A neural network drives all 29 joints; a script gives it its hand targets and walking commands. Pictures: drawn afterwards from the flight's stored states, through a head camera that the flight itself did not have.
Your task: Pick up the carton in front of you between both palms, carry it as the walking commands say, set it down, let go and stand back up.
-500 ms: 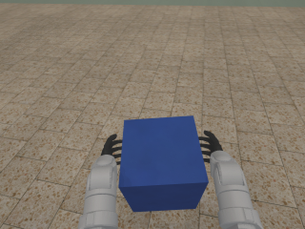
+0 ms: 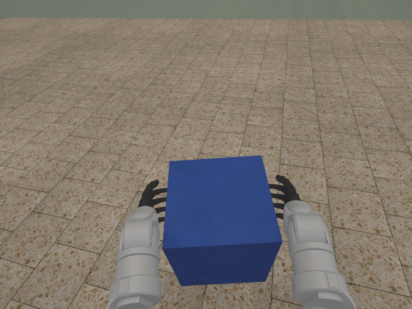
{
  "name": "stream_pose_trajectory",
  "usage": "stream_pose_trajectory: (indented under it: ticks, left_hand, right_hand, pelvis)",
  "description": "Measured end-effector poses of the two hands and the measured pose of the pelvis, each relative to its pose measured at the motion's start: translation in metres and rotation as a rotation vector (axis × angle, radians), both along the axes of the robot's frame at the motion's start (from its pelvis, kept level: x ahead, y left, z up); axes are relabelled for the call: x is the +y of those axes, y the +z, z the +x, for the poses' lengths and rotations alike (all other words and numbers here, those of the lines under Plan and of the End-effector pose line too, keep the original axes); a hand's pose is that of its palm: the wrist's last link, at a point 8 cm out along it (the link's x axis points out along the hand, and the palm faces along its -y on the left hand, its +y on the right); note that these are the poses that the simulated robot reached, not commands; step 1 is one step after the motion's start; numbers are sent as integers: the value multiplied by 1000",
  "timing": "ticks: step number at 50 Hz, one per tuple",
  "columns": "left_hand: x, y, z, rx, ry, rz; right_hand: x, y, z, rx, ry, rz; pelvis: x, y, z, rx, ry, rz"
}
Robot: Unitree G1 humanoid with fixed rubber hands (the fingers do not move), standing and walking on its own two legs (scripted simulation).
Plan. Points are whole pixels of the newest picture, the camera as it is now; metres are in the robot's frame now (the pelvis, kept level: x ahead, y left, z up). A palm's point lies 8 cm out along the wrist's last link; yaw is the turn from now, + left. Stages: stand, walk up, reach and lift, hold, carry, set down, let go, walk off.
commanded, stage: hold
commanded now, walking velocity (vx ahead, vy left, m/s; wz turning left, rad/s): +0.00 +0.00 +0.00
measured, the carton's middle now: (219, 223) +0.32 +0.00 -0.04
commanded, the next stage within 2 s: set down in 0.22 s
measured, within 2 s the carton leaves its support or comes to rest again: neither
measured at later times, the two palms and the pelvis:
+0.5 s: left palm (150, 205) +0.33 +0.15 +0.03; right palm (282, 202) +0.33 -0.14 +0.02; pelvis +0.01 +0.02 -0.01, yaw +0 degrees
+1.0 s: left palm (177, 231) +0.39 +0.12 -0.17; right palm (277, 224) +0.40 -0.17 -0.18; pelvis -0.03 +0.01 -0.10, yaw +0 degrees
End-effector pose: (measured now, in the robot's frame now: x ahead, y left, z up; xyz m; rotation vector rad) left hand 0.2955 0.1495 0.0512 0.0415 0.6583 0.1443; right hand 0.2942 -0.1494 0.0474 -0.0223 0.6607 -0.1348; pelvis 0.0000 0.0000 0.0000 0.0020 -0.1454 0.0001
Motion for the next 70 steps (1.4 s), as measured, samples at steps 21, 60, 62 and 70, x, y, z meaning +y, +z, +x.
stream_pose_trajectory:
  ticks: [21, 60, 62, 70]
  left_hand:
    - [6, -8, 25, 22, 18, -2]
    - [-35, -276, 107, 30, 74, -33]
    - [-37, -290, 111, 29, 70, -30]
    - [-41, -343, 129, -1, 65, -30]
  right_hand:
    - [9, -9, 23, 23, -23, 4]
    - [-32, -279, 116, 32, -3, 24]
    - [-34, -295, 118, 32, -2, 21]
    - [-39, -348, 135, 2, -1, 21]
  pelvis:
    - [10, 0, 13, 31, -5, -3]
    - [-5, -143, -35, 834, 5, 43]
    - [-6, -155, -37, 861, 7, 46]
    - [-8, -205, -48, 931, 15, 57]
